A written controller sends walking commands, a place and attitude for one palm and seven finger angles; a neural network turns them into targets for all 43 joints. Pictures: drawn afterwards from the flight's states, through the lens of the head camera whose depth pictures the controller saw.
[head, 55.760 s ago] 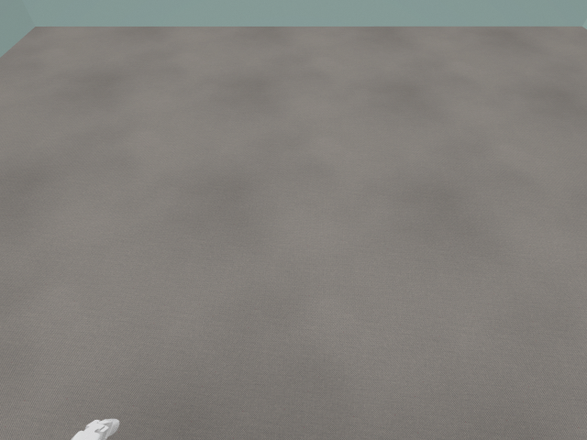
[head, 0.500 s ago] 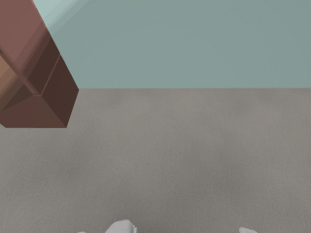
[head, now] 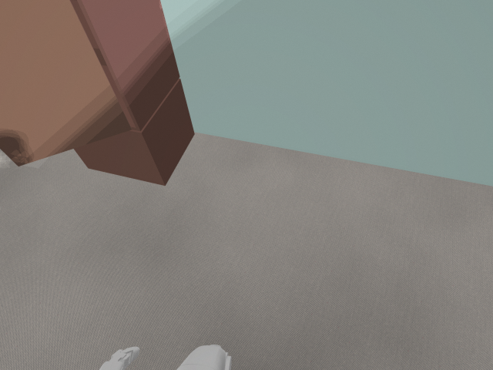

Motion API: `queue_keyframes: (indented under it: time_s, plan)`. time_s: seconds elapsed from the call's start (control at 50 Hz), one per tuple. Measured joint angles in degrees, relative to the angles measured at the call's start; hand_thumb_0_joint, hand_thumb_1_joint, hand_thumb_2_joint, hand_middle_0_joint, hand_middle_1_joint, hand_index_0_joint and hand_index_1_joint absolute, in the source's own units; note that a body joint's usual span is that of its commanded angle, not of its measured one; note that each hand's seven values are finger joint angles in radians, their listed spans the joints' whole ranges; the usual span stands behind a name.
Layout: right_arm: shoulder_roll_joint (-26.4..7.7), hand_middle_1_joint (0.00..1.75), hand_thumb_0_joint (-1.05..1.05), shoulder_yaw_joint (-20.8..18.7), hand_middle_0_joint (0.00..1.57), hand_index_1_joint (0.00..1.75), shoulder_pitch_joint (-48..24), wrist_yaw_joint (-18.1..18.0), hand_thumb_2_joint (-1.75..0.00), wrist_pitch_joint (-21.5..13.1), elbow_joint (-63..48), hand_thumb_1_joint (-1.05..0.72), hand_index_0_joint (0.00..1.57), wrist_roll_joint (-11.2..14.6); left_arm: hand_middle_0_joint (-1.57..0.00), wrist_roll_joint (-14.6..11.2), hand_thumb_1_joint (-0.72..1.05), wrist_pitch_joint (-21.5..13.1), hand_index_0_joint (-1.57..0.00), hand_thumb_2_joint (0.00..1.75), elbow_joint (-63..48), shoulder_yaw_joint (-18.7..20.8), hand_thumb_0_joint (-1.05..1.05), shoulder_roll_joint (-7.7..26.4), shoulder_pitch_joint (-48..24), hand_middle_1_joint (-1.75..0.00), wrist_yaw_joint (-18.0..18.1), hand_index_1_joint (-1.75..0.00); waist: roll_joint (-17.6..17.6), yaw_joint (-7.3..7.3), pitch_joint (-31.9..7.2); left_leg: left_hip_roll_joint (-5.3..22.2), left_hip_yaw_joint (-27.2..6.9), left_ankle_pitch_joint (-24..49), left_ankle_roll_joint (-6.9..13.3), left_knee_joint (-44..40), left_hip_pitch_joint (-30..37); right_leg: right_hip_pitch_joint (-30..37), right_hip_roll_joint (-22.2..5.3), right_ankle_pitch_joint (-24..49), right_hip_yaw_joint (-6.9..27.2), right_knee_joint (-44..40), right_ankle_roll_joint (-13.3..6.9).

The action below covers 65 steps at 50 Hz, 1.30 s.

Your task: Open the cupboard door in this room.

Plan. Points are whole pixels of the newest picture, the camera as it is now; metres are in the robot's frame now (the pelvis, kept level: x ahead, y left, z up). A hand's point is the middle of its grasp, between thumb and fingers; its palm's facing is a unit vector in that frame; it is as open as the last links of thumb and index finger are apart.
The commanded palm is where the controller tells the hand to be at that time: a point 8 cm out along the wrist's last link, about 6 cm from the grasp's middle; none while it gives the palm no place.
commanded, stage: turn to face it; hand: left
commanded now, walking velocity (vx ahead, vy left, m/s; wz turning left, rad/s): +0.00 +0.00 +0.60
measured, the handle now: out of the picture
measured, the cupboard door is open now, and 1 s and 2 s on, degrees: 41 41 41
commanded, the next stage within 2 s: take the last steps up to it in 0.72 s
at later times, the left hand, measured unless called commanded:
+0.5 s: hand out of the picture +0.04 +0.25 -0.16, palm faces +0.29 -0.92 -0.25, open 7.4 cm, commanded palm none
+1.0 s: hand out of the picture -0.04 +0.18 -0.16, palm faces +0.48 -0.85 -0.21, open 7.3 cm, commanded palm none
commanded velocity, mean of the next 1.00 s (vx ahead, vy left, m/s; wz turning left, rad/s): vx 0.06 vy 0.03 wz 0.35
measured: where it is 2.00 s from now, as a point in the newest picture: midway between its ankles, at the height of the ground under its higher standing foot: (201, 359)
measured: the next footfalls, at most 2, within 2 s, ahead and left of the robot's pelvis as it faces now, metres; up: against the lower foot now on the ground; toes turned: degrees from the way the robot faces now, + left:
left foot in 0.24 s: +0.03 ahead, +0.13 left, +0.00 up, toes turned +15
right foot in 0.64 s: +0.09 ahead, -0.11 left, +0.00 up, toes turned +14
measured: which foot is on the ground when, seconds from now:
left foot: up 0.00-0.22, down 0.24-0.64, up 0.66-1.00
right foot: down 0.00-0.24, up 0.26-0.62, down 0.64-1.00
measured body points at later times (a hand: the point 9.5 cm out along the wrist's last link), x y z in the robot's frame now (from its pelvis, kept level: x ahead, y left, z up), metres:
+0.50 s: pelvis +0.02 +0.02 +0.01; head +0.06 +0.05 +0.45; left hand +0.02 +0.30 -0.14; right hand +0.16 -0.19 -0.13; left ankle -0.01 +0.12 -0.73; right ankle +0.04 -0.13 -0.67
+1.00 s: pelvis +0.03 +0.00 +0.01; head +0.05 +0.03 +0.46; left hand -0.06 +0.23 -0.14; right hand +0.20 -0.19 -0.13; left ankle -0.04 +0.10 -0.70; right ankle +0.05 -0.12 -0.73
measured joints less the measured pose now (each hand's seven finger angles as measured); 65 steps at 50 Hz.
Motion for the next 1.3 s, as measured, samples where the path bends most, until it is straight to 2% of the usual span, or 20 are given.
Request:
queue_keyframes:
  time_s: [0.06, 0.18, 0.22, 0.24, 0.3, 0.36, 0.42, 0.52, 0.62, 0.64, 0.7, 0.76, 0.82, 0.98, 1.04, 1.06, 1.12, 1.18, 1.24, 1.3]
  plan:
    - [0.3, 0.3, 0.0, 0.0, 0.2, 0.3, -0.1, 0.5, -0.9, 0.1, 0.0, -0.9, 0.2, 0.1, -0.2, 0.1, 0.91, 0.3, -0.2, 0.89, 0.7, -0.4, 0.01, -0.7, 0.9, -0.3, 0.1, -0.3, -1.5, -0.64, 0.0, 1.2, 3.0, 1.0, -1.0, 0.9, -0.1, 2.2, -1.6, 1.1, -2.0, -3.2, 0.4]
    - [1.4, 0.3, 0.0, 0.8, 0.2, 0.3, -1.0, 0.8, -0.9, -0.5, -0.2, -0.91, 0.2, 0.5, -0.21, 0.3, 0.9, -0.2, -0.2, 0.89, 1.4, -0.3, 0.01, -0.3, 1.9, -0.3, -0.3, -0.3, -4.4, 0.36, 0.6, 2.0, 6.8, 0.8, -1.0, -16.2, 6.0, 3.5, -4.4, 0.4, -6.5, -3.4, 1.5]
    - [1.6, 0.3, 0.0, 1.2, 0.2, 0.3, -1.3, 0.8, -0.9, -1.1, -0.7, -0.9, 0.2, 0.4, -0.21, 0.0, 0.9, -0.1, -0.2, 0.89, 1.8, 0.1, 0.01, 0.4, 2.5, -0.3, -0.5, -0.3, -5.1, 0.63, 0.6, 1.8, 7.7, 5.7, -0.4, -24.7, 9.4, 2.7, -5.4, -1.3, -7.7, -0.6, 2.3]
    - [1.3, 0.3, 0.0, 1.4, 0.2, 0.3, -1.2, 0.9, -0.9, -1.7, -1.3, -0.9, 0.2, 0.3, -0.21, -0.3, 0.9, 0.2, -0.2, 0.89, 1.8, 0.4, 0.01, 0.7, 3.2, -0.3, -0.6, -0.3, -4.6, 0.64, 0.0, 2.2, 7.1, 10.9, 0.9, -28.9, 10.8, 1.4, -5.4, -2.5, -8.3, 2.2, 2.8]
    - [2.4, 0.3, 0.0, 1.7, 0.2, 0.3, -1.8, 0.2, -0.9, -2.9, -1.8, -0.9, 0.2, -0.1, -0.21, -0.4, 0.9, 2.3, -0.2, 0.89, 3.3, 1.2, 0.01, 2.7, 2.3, -0.3, -0.3, -0.3, -6.2, 1.01, 0.4, 1.1, 6.3, 9.3, 4.0, -25.5, 8.9, -5.2, -4.1, -12.7, -1.6, 17.5, 3.9]
    - [3.2, 0.3, 0.0, 2.2, 0.2, 0.3, -1.2, -1.0, -0.9, -3.4, -1.9, -0.9, 0.2, -0.3, -0.2, -0.5, 0.91, 3.2, -0.2, 0.89, 4.6, 1.8, 0.01, 3.7, 0.9, -0.3, -0.2, -0.3, -5.8, 1.18, 0.0, 0.8, 4.9, 9.5, 4.2, -28.2, 9.9, -10.0, -1.7, -10.2, 2.5, 26.9, 4.2]
    - [3.6, 0.3, 0.0, 2.7, 0.2, 0.3, -0.5, -1.5, -0.9, -3.7, -1.3, -0.9, 0.2, -0.3, -0.2, -0.5, 0.91, 2.8, -0.2, 0.9, 4.5, 1.9, 0.01, 3.9, 0.2, -0.3, -0.4, -0.3, -5.0, 1.47, -0.3, 0.5, 3.8, 11.9, 4.1, -32.2, 11.6, -11.8, -0.6, -7.1, 4.2, 27.6, 4.6]
    - [4.0, 0.3, 0.0, 3.0, 0.2, 0.3, 1.0, -1.5, -0.9, -3.4, -0.2, -0.9, 0.2, -0.5, -0.2, -0.7, 0.91, 2.5, -0.19, 0.9, 3.8, 1.5, 0.01, 3.3, -0.9, -0.3, -0.4, -0.3, -3.2, 1.02, -0.9, 0.5, 1.7, 13.3, 3.6, -34.7, 12.9, -9.2, 0.7, -6.6, 4.6, 18.3, 4.4]
    - [4.0, 0.3, 0.0, 2.6, 0.2, 0.3, 2.1, -1.4, -0.9, -2.5, 1.0, -0.9, 0.21, -0.4, -0.2, -0.9, 0.91, 1.4, -0.19, 0.9, 3.1, 0.7, 0.01, 1.9, -1.3, -0.3, -0.5, -0.3, -1.6, 0.31, -1.4, 0.2, -0.4, 12.1, 2.0, -32.0, 11.6, -1.6, 2.7, -1.4, 3.5, 2.0, 3.5]
    - [3.9, 0.3, 0.0, 2.5, 0.2, 0.3, 2.5, -1.3, -0.9, -2.3, 1.1, -0.9, 0.21, -0.1, -0.2, -0.8, 0.91, 0.7, -0.19, 0.9, 2.8, 0.6, 0.01, 1.7, -0.9, -0.3, -0.4, -0.3, -1.9, 0.45, -1.9, -0.3, -0.4, 11.3, 1.5, -30.3, 10.7, 0.4, 2.5, 0.6, 3.4, -2.3, 2.2]
    - [2.6, 0.3, 0.0, 1.6, 0.2, 0.3, 1.7, -1.1, -0.9, -1.3, 2.3, -0.9, 0.2, 0.2, -0.2, -0.3, 0.91, -0.4, -0.2, 0.9, 3.5, -0.2, 0.01, -0.4, -0.6, -0.3, -0.1, -0.3, 0.2, 0.15, -0.9, -0.7, -0.8, 0.3, 0.9, -16.0, 6.1, 1.1, 2.6, -0.2, 1.7, -1.3, -1.0]
    - [2.0, 0.3, 0.0, 1.0, 0.2, 0.3, 1.1, -0.9, -0.9, -0.6, 3.3, -0.9, 0.2, 0.3, -0.2, -0.3, 0.91, -0.6, -0.2, 0.89, 4.1, -0.8, 0.01, -1.8, 0.8, -0.3, 0.1, -0.3, 0.1, 0.07, -0.5, -0.6, 0.6, 0.3, 0.1, -2.2, 2.2, 3.2, 1.9, 0.9, 0.6, -3.8, -1.3]
    - [2.2, 0.3, 0.0, 0.9, 0.2, 0.3, 0.9, -0.6, -0.9, -0.5, 3.9, -0.9, 0.2, 0.4, -0.21, -0.2, 0.91, -0.6, -0.2, 0.89, 5.0, -0.6, 0.01, -2.2, 2.2, -0.3, 0.5, -0.3, -1.1, 0.05, -0.8, 0.4, 1.8, 1.9, -0.5, -0.5, 1.9, 4.7, 1.2, 2.0, -0.5, -6.3, -1.2]
    - [3.1, 0.3, 0.0, 1.6, 0.2, 0.3, 0.4, -0.1, -0.9, -1.4, 4.7, -0.91, 0.2, 0.2, -0.21, 0.3, 0.92, -1.4, -0.2, 0.89, 7.6, 0.6, 0.01, -0.3, 5.2, -0.3, -0.5, -0.3, -4.3, 2.54, -1.3, 1.7, 5.1, 0.2, -0.3, -18.7, 9.1, 6.0, -0.9, 1.9, -3.4, -7.7, 0.1]
    - [3.3, 0.3, 0.0, 2.2, 0.2, 0.3, 0.6, 0.0, -0.9, -2.8, 4.0, -0.91, 0.2, 0.1, -0.21, 0.1, 0.91, -1.2, -0.2, 0.89, 9.0, 1.2, 0.01, 0.8, 6.9, -0.3, -1.0, -0.3, -5.3, 3.02, -2.0, 1.3, 6.9, 4.3, 0.7, -29.7, 13.6, 5.5, -2.4, 0.1, -4.4, -5.1, 1.6]
    - [3.2, 0.3, 0.0, 2.3, 0.2, 0.3, 0.9, 0.0, -0.9, -3.5, 3.5, -0.9, 0.2, 0.0, -0.21, -0.1, 0.91, -0.8, -0.2, 0.89, 9.3, 1.5, 0.01, 1.1, 7.6, -0.3, -1.2, -0.3, -5.2, 2.89, -2.4, 1.3, 6.9, 8.0, 2.1, -32.8, 14.6, 4.5, -2.8, -1.6, -4.7, -2.6, 1.7]
    - [3.8, 0.3, 0.0, 2.6, 0.2, 0.3, 1.7, -0.8, -0.9, -4.9, 2.7, -0.9, 0.2, -0.6, -0.2, 0.0, 0.91, 1.2, -0.2, 0.89, 11.0, 2.0, 0.01, 2.1, 7.3, -0.3, -1.3, -0.3, -5.8, 2.78, -2.4, 0.2, 7.3, 9.8, 5.1, -30.7, 14.2, -2.1, -2.4, -10.4, -0.5, 14.1, 1.1]
    - [4.7, 0.3, 0.0, 3.2, 0.2, 0.3, 4.2, -1.6, -0.9, -5.8, 2.8, -0.9, 0.2, -0.5, -0.2, 0.2, 0.91, 1.5, -0.2, 0.9, 11.6, 2.0, 0.01, 2.3, 5.8, -0.3, -1.9, -0.3, -5.3, 2.4, -2.8, -0.6, 6.7, 9.7, 5.5, -34.6, 16.8, -8.6, -1.5, -6.7, 1.8, 25.5, 0.6]
    - [5.5, 0.3, 0.0, 3.9, 0.2, 0.3, 6.9, -1.9, -0.9, -6.7, 4.3, -0.9, 0.2, -0.3, -0.2, 0.1, 0.91, 0.7, -0.19, 0.9, 10.7, 1.6, 0.01, 2.0, 3.9, -0.3, -2.1, -0.29, -4.4, 2.2, -2.9, -1.4, 5.9, 11.6, 5.9, -39.8, 20.3, -12.3, -1.5, -2.4, 2.3, 26.7, 1.0]
    - [6.2, 0.3, 0.0, 4.2, 0.2, 0.3, 9.4, -1.8, -0.9, -6.9, 6.0, -0.9, 0.2, -0.2, -0.2, 0.0, 0.91, 0.2, -0.19, 0.9, 9.5, 1.1, 0.01, 1.2, 1.9, -0.3, -2.1, -0.29, -3.5, 1.77, -2.8, -1.9, 5.3, 12.1, 6.1, -43.0, 23.2, -13.6, -1.6, -0.3, 2.0, 21.8, 1.4]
